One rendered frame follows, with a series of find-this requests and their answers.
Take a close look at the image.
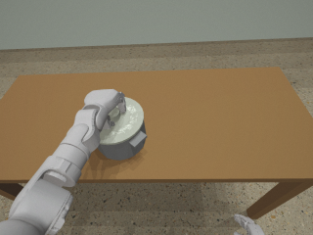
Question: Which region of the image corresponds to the knob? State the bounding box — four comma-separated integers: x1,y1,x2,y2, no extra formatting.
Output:
108,107,121,121

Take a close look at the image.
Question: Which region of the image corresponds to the robot left hand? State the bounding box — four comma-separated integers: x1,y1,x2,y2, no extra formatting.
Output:
84,89,126,129

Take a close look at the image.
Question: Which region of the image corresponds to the lid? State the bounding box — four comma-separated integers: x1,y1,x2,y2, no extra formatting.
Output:
100,97,144,145

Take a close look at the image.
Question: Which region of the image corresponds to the pot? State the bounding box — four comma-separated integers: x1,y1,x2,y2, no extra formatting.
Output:
97,121,148,161

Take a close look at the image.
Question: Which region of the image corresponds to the table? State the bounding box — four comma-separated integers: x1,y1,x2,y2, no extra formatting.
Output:
0,67,313,219

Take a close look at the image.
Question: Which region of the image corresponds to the robot right hand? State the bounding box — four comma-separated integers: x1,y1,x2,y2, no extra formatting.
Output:
234,213,265,235

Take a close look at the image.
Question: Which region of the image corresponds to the robot left forearm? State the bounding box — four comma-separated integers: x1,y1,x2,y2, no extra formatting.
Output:
8,102,108,218

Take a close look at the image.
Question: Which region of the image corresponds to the left robot upper arm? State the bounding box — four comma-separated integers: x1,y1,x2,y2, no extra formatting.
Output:
0,178,73,235

